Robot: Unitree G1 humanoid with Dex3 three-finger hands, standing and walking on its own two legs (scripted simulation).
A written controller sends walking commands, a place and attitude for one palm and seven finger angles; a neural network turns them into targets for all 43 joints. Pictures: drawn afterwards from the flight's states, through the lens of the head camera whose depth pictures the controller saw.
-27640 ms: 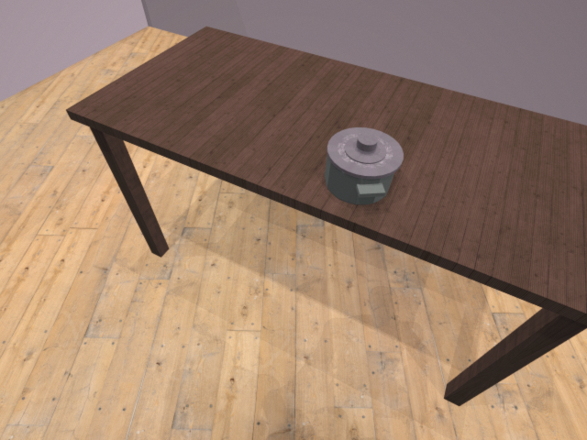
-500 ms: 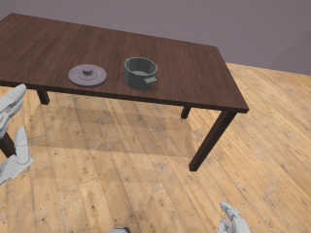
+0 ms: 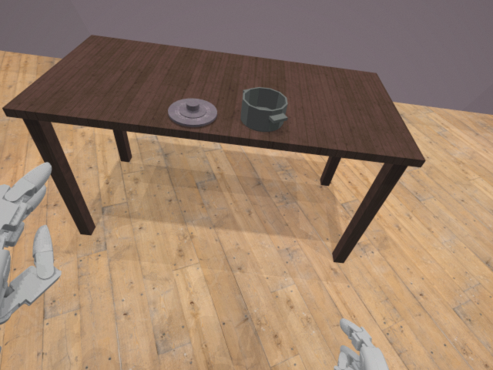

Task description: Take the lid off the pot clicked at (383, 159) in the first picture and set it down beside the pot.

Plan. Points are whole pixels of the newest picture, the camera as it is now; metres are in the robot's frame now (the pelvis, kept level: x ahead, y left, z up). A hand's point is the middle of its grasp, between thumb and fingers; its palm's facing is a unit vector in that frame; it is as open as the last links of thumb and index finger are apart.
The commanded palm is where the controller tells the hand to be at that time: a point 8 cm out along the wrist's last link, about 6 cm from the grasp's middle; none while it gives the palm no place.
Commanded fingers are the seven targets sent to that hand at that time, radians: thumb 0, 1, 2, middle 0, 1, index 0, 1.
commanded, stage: stop stepping back and stand still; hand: left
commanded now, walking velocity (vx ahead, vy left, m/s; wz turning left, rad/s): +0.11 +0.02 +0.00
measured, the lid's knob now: (192, 105) +0.88 +0.20 -0.04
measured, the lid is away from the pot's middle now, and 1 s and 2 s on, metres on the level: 0.23 0.23 0.23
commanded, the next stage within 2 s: let the arm hang, fingers relaxed in 0.30 s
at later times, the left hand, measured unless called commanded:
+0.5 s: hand out of the picture -0.01 +0.20 -0.19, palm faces +0.05 -0.98 -0.19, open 7.1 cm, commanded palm none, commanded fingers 0.00 0.90 0.90 -0.20 -0.30 -0.20 -0.30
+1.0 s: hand (141, 365) +0.18 +0.19 -0.17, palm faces +0.02 -0.98 -0.19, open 7.3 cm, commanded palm none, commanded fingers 0.00 0.90 0.90 -0.20 -0.30 -0.20 -0.30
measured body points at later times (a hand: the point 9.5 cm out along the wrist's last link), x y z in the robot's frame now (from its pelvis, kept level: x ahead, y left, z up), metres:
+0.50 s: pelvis +0.00 +0.01 -0.02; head +0.04 +0.03 +0.43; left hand -0.02 +0.25 -0.18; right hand -0.02 -0.26 -0.15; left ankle -0.02 +0.13 -0.69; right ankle +0.00 -0.12 -0.74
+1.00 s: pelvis +0.08 +0.01 +0.00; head +0.11 +0.02 +0.45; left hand +0.17 +0.24 -0.15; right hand +0.10 -0.22 -0.15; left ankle +0.02 +0.12 -0.74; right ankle +0.03 -0.11 -0.74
